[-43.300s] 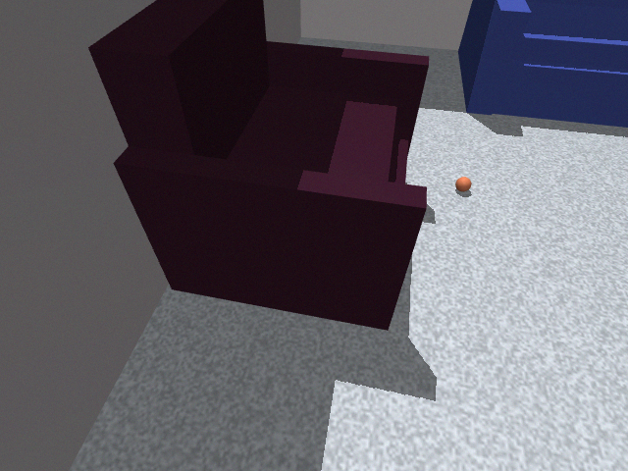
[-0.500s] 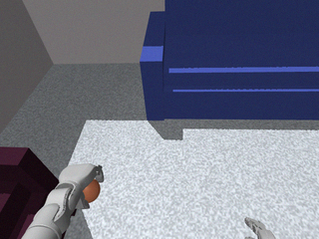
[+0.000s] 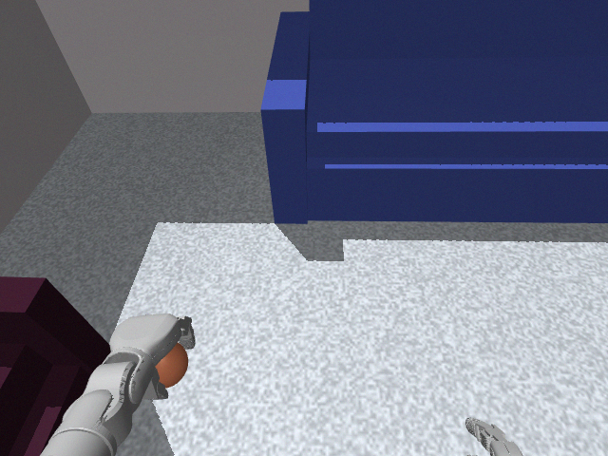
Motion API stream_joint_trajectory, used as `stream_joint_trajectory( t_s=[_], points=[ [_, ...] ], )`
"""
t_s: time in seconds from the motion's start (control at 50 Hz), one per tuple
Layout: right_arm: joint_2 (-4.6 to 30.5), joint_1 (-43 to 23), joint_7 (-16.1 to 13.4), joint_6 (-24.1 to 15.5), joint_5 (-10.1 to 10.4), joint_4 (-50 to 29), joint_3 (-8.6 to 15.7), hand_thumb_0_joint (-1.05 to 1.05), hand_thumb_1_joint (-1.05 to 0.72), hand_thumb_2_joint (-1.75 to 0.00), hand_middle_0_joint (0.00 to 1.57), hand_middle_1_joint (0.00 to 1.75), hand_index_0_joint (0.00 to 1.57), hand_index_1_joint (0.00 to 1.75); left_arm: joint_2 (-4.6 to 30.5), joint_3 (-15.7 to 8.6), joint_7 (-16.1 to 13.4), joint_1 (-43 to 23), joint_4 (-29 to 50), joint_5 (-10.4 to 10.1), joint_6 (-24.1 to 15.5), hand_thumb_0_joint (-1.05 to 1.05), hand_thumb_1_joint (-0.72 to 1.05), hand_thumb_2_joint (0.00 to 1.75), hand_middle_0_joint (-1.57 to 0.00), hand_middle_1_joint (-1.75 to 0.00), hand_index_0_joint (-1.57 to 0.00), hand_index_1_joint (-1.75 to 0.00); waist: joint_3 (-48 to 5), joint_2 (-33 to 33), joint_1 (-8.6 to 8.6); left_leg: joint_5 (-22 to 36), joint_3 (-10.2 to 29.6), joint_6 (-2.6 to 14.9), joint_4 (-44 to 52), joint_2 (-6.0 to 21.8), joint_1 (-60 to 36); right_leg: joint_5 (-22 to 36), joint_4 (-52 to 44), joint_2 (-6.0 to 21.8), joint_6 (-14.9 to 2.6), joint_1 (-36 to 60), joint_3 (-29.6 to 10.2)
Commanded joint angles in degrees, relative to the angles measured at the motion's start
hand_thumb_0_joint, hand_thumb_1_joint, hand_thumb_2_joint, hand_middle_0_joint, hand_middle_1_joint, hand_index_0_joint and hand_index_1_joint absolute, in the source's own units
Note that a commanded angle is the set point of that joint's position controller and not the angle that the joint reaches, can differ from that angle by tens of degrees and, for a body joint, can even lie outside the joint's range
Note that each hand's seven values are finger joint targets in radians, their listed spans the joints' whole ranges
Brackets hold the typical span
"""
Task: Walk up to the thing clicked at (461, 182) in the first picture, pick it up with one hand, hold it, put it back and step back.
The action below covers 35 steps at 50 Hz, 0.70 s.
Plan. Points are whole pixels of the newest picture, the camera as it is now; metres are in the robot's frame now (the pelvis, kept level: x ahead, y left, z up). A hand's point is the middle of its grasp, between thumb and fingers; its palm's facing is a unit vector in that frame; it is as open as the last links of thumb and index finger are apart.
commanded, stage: crouch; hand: left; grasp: from above
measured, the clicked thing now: (164, 363) +0.30 +0.22 -0.09
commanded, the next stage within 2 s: lower in 1.74 s
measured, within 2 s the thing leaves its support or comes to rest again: neither
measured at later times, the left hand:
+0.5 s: hand (187, 376) +0.35 +0.24 -0.27, palm faces -0.43 +0.03 -0.90, open 9.3 cm
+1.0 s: hand (207, 391) +0.39 +0.25 -0.48, palm faces -0.45 -0.01 -0.89, open 9.4 cm
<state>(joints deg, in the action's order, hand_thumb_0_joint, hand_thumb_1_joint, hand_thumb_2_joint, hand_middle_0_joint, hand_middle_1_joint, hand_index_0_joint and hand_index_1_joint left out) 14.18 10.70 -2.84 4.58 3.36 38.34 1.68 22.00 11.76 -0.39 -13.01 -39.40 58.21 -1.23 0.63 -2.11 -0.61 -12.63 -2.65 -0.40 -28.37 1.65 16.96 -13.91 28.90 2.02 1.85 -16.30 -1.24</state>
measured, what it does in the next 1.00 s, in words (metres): lowers itself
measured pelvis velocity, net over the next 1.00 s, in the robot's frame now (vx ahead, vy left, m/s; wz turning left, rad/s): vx -0.06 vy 0.00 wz -0.04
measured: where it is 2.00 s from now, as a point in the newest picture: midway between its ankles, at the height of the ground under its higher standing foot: outside the picture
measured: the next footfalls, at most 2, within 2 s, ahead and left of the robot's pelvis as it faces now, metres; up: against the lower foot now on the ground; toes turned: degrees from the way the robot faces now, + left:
none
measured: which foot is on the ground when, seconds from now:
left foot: down 0.00-1.00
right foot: down 0.00-1.00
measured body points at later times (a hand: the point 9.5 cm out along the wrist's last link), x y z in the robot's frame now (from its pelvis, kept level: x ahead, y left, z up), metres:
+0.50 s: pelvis -0.03 +0.01 -0.14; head +0.10 +0.03 +0.29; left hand +0.36 +0.24 -0.21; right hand +0.01 -0.29 -0.26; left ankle +0.02 +0.13 -0.74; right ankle +0.01 -0.14 -0.74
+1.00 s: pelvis -0.06 +0.00 -0.31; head +0.17 +0.04 +0.07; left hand +0.41 +0.25 -0.43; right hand -0.01 -0.27 -0.43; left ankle +0.02 +0.13 -0.74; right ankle +0.01 -0.14 -0.74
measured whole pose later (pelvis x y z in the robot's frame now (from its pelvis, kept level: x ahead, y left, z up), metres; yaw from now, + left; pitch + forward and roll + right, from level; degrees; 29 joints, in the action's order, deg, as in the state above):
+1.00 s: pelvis -0.06 +0.00 -0.31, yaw -2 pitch +38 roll -6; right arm 13.7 9.7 3.6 -4.3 -6.1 43.2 0.8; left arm 33.9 -3.2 -22.1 -48.3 -75.2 71.0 -8.2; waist -8.9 -1.5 -11.2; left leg -37.2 5.0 -0.3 -114.2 1.9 115.6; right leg -39.4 111.8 1.0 2.6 -110.7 1.5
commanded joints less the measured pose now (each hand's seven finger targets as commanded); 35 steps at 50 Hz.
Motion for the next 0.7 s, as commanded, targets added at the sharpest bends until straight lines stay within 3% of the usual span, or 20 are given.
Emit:
stream_joint_trajectory(
  t_s=[0.0,0.02,0.04,0.1,0.16,0.24,0.3,0.4,0.42,0.46,0.5,0.58,0.62,0.68],
  points=[
    [7.60,-1.85,-0.03,-1.72,-1.05,-5.60,3.23,0.00,-0.89,-0.90,0.20,0.30,0.20,0.30,10.53,-6.25,-8.20,-21.05,5.72,2.46,-1.63,0.00,0.54,0.82,-0.85,-0.88,-0.90,-0.83,-13.47,2.61,-1.09,7.10,0.21,0.68,-0.06,-2.31,-4.75,6.38,-1.87,-2.88,-2.05,-3.38,1.51],
    [7.87,-1.11,0.21,-1.59,-1.37,-4.87,3.53,0.00,-0.89,-0.90,0.20,0.30,0.20,0.30,10.54,-6.80,-9.72,-20.38,3.00,3.06,-1.57,0.00,0.56,0.82,-0.86,-0.89,-0.91,-0.84,-13.95,2.51,-1.28,6.71,0.17,0.61,-1.40,-2.27,-3.61,6.08,-0.94,-2.79,-2.03,-4.12,1.53],
    [7.87,-0.62,0.48,-1.56,-1.54,-4.47,3.68,0.00,-0.89,-0.89,0.20,0.30,0.20,0.30,8.91,-5.00,-10.81,-21.78,1.99,3.72,-1.46,0.00,0.57,0.82,-0.86,-0.90,-0.91,-0.85,-15.13,2.14,-1.87,7.11,0.21,0.57,-2.63,-2.31,-3.32,6.81,0.34,-2.66,-2.09,-5.48,1.40],
    [8.75,1.55,1.19,-1.68,-2.19,-2.34,4.54,0.00,-0.89,-0.90,0.20,0.30,0.20,0.30,9.40,-5.30,-14.25,-26.44,-2.99,5.09,-1.45,0.00,0.58,0.87,-0.88,-0.92,-0.93,-0.87,-17.71,1.81,-2.87,6.79,0.69,0.20,-8.01,-1.99,0.30,6.48,4.81,-2.64,-2.13,-10.67,1.61],
    [8.73,3.74,1.80,-2.25,-3.10,-0.79,4.97,0.00,-0.89,-0.89,0.20,0.30,0.20,0.30,8.08,-4.96,-17.33,-30.05,-8.59,7.10,-2.08,0.00,0.59,0.87,-0.87,-0.94,-0.92,-0.89,-19.72,1.74,-4.03,4.74,1.02,0.18,-15.93,-1.96,9.29,5.10,12.13,-2.62,-2.38,-18.39,1.61],
    [9.37,5.78,2.35,-3.22,-4.05,-0.80,5.68,0.00,-0.89,-0.89,0.20,0.30,0.20,0.30,8.51,-6.41,-21.31,-32.64,-15.41,8.98,-2.33,0.00,0.55,0.81,-0.84,-0.90,-0.90,-0.84,-25.09,0.16,-4.27,2.06,1.26,0.30,-26.10,-1.66,19.68,2.31,21.99,-2.73,-2.81,-28.68,1.80],
    [10.00,7.12,1.97,-3.86,-4.53,-0.61,6.01,0.00,-0.90,-0.90,0.20,0.30,0.20,0.30,11.16,-7.78,-23.53,-38.33,-16.43,9.73,-2.29,0.00,0.55,0.81,-0.85,-0.90,-0.90,-0.85,-30.41,-3.32,-4.76,0.31,1.86,0.26,-32.32,-1.34,24.55,0.26,28.60,-3.09,-3.29,-36.56,2.53],
    [10.52,8.40,1.29,-5.18,-5.52,0.49,6.06,0.00,-0.89,-0.89,0.20,0.30,0.20,0.30,13.19,-9.56,-25.06,-41.21,-20.39,9.13,-1.42,0.00,0.57,0.80,-0.86,-0.89,-0.91,-0.83,-37.63,-4.99,-5.66,-1.48,3.46,0.81,-41.73,-0.74,34.45,-1.99,39.48,-3.40,-3.61,-47.19,3.71],
    [10.88,8.57,1.19,-5.28,-5.61,0.47,6.20,0.00,-0.89,-0.89,0.20,0.30,0.20,0.30,14.86,-10.64,-25.10,-40.98,-20.88,9.09,-1.28,0.00,0.57,0.79,-0.85,-0.90,-0.91,-0.84,-38.89,-5.41,-5.22,-2.31,3.75,0.77,-43.09,-0.67,36.01,-2.77,41.32,-3.32,-3.70,-48.73,3.89],
    [10.82,8.81,1.24,-5.72,-6.11,1.02,6.14,0.00,-0.89,-0.89,0.20,0.30,0.20,0.30,13.92,-10.24,-24.68,-42.05,-22.29,8.52,-0.91,0.00,0.55,0.81,-0.85,-0.90,-0.90,-0.85,-40.02,-4.54,-6.50,-3.97,4.37,0.86,-46.09,-0.52,40.39,-3.94,44.23,-3.13,-3.56,-52.27,4.07],
    [10.97,9.00,1.10,-5.91,-6.22,0.87,5.94,0.00,-0.90,-0.90,0.20,0.30,0.20,0.30,17.25,-11.97,-24.32,-42.84,-22.62,8.92,-0.76,0.00,0.52,0.82,-0.83,-0.90,-0.88,-0.85,-41.85,-5.60,-6.13,-6.58,4.70,0.59,-47.94,-0.55,42.75,-6.27,47.08,-2.97,-3.78,-54.87,4.34],
    [11.38,8.69,1.36,-6.74,-6.88,0.93,5.69,0.00,-0.89,-0.90,0.20,0.30,0.20,0.30,18.19,-12.10,-23.17,-48.50,-22.76,8.67,-2.09,0.00,0.46,0.82,-0.79,-0.89,-0.84,-0.84,-41.07,-6.44,-8.68,-16.69,6.15,0.55,-52.18,-0.41,49.87,-13.94,51.82,-2.70,-3.84,-64.08,4.76],
    [11.68,9.01,1.72,-7.16,-7.06,1.03,5.40,0.00,-0.89,-0.90,0.20,0.30,0.20,0.30,21.42,-14.07,-23.00,-48.74,-22.87,9.05,-3.02,0.00,0.44,0.77,-0.77,-0.87,-0.82,-0.82,-44.22,-7.11,-7.97,-16.55,6.06,0.72,-55.46,-0.73,51.96,-14.21,54.89,-2.55,-3.99,-66.04,4.80],
    [11.71,10.05,2.45,-7.90,-7.77,2.11,4.93,0.00,-0.89,-0.90,0.20,0.30,0.20,0.30,21.36,-14.19,-23.19,-51.99,-21.39,9.65,-4.83,0.00,0.45,0.80,-0.78,-0.87,-0.83,-0.83,-47.17,-8.11,-9.49,-14.39,6.79,0.87,-60.15,-0.83,53.76,-12.76,59.36,-2.41,-3.98,-70.48,5.41]
  ],
)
